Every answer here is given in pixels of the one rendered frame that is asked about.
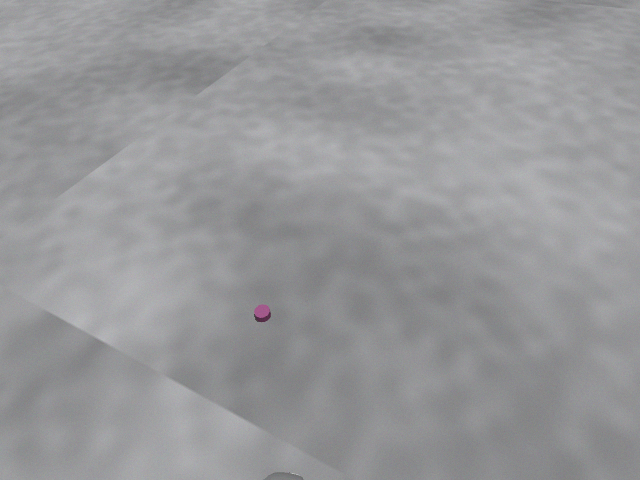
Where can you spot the tin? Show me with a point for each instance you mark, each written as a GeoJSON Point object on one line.
{"type": "Point", "coordinates": [262, 313]}

